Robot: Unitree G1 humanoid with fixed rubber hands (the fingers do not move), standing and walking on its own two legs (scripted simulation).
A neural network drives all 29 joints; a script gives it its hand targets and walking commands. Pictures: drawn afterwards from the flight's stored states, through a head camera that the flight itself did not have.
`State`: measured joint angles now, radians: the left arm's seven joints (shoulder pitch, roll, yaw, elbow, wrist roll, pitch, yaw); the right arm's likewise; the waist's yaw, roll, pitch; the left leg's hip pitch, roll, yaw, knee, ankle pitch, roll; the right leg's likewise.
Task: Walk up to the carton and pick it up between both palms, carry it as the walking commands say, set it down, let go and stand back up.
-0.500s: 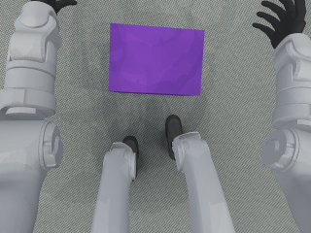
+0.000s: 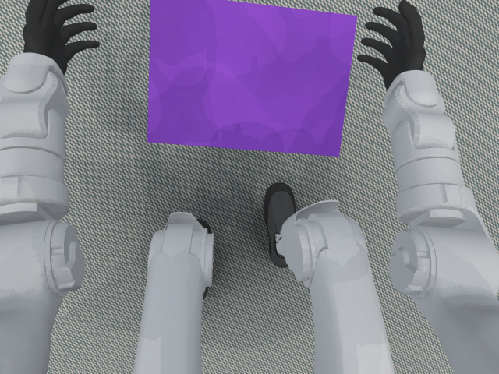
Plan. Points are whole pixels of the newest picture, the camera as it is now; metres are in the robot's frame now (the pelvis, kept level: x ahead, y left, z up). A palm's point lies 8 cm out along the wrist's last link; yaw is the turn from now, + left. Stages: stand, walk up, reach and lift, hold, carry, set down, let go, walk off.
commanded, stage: reach and lift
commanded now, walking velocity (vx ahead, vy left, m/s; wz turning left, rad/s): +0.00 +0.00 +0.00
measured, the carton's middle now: (245, 91) +0.48 -0.03 -0.33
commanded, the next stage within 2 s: none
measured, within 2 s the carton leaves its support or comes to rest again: leaves its support in 1.38 s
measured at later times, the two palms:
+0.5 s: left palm (118, 60) +0.54 +0.17 -0.31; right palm (379, 68) +0.50 -0.26 -0.28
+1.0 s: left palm (108, 64) +0.52 +0.17 -0.25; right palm (389, 102) +0.44 -0.28 -0.28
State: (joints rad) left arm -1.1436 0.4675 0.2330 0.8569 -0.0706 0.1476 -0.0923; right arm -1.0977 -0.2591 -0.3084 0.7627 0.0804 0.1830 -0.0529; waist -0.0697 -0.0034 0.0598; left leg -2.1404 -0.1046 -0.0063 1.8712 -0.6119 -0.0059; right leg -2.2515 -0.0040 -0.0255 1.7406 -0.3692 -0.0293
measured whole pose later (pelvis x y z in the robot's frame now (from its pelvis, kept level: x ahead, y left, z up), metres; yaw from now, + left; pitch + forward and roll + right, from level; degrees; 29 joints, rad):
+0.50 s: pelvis -0.01 +0.01 -0.09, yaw -3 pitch +34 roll +0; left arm -1.47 0.45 0.11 1.06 -0.12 0.16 0.09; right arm -1.44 -0.47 -0.21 1.10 0.24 0.13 0.02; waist -0.05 -0.04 0.51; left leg -2.13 -0.07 0.04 2.27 -0.74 0.03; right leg -2.28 -0.03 -0.03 2.11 -0.43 -0.03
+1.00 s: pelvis -0.05 -0.02 -0.10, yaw +4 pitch +32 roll -1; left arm -1.57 0.49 0.03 1.24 -0.21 0.15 0.04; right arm -1.30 -0.43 -0.21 1.10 0.22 0.11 -0.07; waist -0.11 0.02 0.45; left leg -2.22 -0.04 0.03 2.21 -0.55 0.04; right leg -2.29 -0.04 -0.02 2.09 -0.36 -0.01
